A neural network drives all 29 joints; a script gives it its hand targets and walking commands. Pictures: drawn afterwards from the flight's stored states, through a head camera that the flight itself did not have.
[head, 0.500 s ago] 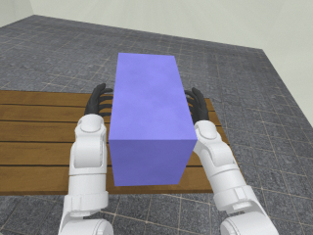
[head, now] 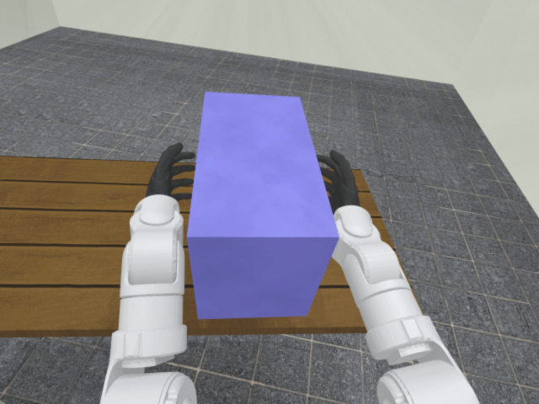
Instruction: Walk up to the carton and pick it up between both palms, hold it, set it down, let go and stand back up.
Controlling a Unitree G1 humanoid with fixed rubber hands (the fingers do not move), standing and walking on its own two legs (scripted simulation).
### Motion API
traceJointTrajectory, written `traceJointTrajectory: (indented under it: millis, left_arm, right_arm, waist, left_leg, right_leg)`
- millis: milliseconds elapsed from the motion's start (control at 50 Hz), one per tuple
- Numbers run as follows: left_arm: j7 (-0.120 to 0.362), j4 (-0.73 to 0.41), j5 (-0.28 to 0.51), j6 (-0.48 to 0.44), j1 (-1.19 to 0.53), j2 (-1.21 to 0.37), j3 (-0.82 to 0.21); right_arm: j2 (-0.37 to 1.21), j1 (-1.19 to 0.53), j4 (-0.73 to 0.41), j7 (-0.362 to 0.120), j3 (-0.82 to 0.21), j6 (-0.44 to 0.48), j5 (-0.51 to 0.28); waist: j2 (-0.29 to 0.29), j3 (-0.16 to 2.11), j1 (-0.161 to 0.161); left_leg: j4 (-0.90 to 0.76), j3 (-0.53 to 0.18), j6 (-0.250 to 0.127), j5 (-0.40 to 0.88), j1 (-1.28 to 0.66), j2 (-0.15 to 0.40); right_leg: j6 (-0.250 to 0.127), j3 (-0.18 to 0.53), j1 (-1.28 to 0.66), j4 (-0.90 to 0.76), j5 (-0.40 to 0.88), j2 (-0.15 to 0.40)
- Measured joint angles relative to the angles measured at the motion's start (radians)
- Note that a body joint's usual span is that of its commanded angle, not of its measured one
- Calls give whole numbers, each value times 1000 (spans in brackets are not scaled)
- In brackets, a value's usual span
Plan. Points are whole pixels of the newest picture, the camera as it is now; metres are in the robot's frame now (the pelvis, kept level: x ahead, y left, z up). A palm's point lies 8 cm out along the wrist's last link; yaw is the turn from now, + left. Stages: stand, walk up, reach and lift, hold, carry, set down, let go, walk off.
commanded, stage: hold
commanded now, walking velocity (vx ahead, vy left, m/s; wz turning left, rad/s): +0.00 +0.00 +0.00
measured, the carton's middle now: (253, 198) +0.41 +0.01 +0.13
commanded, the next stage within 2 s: none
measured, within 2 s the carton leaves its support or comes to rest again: neither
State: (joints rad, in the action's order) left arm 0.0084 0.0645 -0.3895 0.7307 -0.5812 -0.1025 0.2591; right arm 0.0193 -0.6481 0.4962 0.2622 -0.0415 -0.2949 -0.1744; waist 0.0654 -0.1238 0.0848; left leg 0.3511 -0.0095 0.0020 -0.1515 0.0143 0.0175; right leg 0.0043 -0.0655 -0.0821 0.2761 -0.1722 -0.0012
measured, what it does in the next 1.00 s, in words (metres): stands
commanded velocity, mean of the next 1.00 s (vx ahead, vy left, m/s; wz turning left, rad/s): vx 0.00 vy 0.00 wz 0.00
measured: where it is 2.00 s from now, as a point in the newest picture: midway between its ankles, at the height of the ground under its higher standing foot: outside the picture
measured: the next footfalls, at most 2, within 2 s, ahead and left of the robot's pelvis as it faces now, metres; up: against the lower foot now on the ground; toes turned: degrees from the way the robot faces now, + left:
none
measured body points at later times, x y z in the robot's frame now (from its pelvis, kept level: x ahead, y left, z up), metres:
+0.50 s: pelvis +0.00 +0.00 +0.00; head -0.04 +0.03 +0.45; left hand +0.37 +0.13 +0.19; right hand +0.37 -0.13 +0.18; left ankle +0.04 +0.12 -0.75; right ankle +0.00 -0.12 -0.75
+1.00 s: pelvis +0.00 -0.01 +0.00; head -0.04 +0.03 +0.45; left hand +0.37 +0.14 +0.18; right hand +0.37 -0.12 +0.17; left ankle +0.04 +0.12 -0.75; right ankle +0.00 -0.12 -0.75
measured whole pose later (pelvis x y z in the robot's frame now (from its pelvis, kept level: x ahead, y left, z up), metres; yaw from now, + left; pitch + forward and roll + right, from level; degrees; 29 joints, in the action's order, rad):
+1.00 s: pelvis +0.00 -0.01 +0.00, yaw +0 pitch -11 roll -1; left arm 0.03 0.08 -0.40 0.73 -0.60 -0.10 0.26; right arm 0.04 -0.66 0.52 0.26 -0.01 -0.26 -0.16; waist 0.08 -0.10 0.08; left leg 0.34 -0.01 0.01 -0.14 0.01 0.02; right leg 0.00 -0.07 -0.08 0.28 -0.17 0.00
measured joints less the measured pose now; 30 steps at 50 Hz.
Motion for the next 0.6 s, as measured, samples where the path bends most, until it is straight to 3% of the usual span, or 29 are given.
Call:
traceJointTrajectory:
  millis: [140,280,400,600]
  left_arm:
    - [-8,-23,15,-3,7,12,-21]
    - [-7,-3,-7,16,-23,5,-5]
    - [-37,-61,31,2,20,11,-51]
    - [10,8,-35,29,-26,-20,11]
  right_arm:
    - [-9,5,-33,10,-11,2,-17]
    - [2,-22,9,-9,17,0,0]
    - [3,27,-69,-3,15,17,-19]
    - [10,-1,24,-19,33,3,11]
  waist:
    - [1,6,-3]
    - [4,3,-11]
    - [-8,35,9]
    - [6,17,-6]
  left_leg:
    - [7,1,-1,-1,13,-1]
    - [-9,6,-4,9,6,-4]
    - [16,-8,1,-3,30,-3]
    - [-28,12,3,15,-32,1]
  right_leg:
    - [2,1,9,-2,4,1]
    - [2,6,10,-3,7,5]
    - [2,-8,18,-3,4,2]
    - [-6,11,-14,2,2,0]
